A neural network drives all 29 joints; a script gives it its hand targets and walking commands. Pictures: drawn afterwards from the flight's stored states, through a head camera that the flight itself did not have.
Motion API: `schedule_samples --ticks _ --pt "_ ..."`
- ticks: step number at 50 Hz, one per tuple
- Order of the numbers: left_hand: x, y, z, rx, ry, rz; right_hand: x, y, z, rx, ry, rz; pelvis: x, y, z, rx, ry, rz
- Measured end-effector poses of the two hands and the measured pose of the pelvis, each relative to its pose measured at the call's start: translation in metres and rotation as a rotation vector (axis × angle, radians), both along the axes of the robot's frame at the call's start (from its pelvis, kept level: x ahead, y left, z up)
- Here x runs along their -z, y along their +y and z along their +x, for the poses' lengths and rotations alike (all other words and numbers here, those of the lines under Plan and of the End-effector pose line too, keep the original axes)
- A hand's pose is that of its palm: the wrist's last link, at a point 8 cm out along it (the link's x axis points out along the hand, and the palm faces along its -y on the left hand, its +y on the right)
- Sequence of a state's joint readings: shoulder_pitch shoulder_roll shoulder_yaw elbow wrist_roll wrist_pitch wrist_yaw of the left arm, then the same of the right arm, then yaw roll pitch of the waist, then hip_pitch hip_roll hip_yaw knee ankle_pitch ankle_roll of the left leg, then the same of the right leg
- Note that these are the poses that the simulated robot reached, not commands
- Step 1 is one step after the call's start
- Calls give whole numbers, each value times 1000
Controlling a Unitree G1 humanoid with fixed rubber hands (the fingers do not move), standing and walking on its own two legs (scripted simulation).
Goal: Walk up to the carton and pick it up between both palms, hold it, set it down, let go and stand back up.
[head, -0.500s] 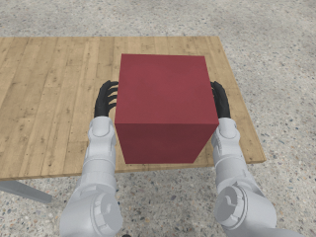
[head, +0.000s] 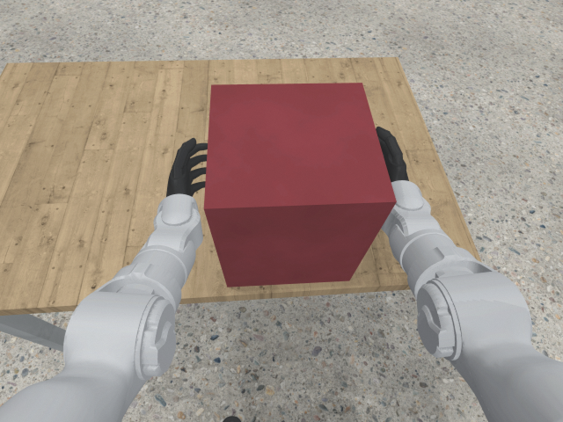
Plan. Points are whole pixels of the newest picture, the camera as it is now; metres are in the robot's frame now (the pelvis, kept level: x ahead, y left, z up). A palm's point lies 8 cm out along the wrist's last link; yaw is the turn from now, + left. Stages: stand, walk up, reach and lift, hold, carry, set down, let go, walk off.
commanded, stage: set down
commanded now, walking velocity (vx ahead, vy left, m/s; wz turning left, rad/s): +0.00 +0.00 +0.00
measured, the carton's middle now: (288, 194) +0.45 +0.03 +0.02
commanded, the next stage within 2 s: none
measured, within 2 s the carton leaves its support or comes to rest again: neither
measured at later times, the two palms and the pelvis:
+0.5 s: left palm (150, 164) +0.44 +0.21 +0.09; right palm (442, 159) +0.48 -0.18 +0.09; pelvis -0.02 -0.01 -0.01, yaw +1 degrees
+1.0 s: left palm (115, 123) +0.44 +0.24 +0.16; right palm (454, 119) +0.48 -0.17 +0.16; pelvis -0.02 -0.01 +0.00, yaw +2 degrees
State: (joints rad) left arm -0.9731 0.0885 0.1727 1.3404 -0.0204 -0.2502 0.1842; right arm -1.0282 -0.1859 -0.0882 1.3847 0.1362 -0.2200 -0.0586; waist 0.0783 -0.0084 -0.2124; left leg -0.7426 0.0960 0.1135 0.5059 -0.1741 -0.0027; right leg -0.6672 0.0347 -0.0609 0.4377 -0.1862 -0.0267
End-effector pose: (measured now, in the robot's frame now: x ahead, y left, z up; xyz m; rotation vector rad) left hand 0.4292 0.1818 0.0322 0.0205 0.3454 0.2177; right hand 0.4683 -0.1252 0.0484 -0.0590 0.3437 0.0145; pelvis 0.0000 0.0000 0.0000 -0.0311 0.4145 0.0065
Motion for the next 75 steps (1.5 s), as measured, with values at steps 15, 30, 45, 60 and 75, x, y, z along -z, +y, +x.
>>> schedule_samples --ticks 15,30,45,60,75 --pt "-14 45 0 -47 -75 48 0 -35 12 31 -86 18 10 -2 -10 -16 74 -9" --pt "-62 27 7 9 -89 -3 -63 -54 13 0 -92 8 7 -12 -24 -8 24 10" --pt "-111 58 9 -42 -123 39 -99 -36 22 10 -100 40 0 -10 -21 -38 -31 4" --pt "-117 36 -6 14 -68 35 -107 -63 -2 10 -75 34 -11 -11 -20 -22 -152 16" --pt "-67 48 -51 -9 -58 2 -49 -47 -41 -18 -52 29 -15 -13 -12 -37 -243 26"
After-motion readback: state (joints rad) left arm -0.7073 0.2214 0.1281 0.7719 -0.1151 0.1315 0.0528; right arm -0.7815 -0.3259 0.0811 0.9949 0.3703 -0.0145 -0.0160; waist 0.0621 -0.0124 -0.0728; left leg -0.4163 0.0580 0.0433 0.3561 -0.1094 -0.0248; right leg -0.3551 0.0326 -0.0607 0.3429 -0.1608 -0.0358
